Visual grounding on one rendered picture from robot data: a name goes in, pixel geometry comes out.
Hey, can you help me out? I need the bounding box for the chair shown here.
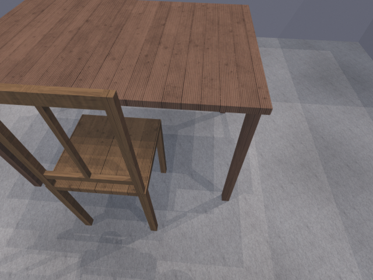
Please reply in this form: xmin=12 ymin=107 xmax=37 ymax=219
xmin=0 ymin=83 xmax=167 ymax=231

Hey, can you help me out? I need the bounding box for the table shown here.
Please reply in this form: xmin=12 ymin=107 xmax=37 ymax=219
xmin=0 ymin=0 xmax=273 ymax=201

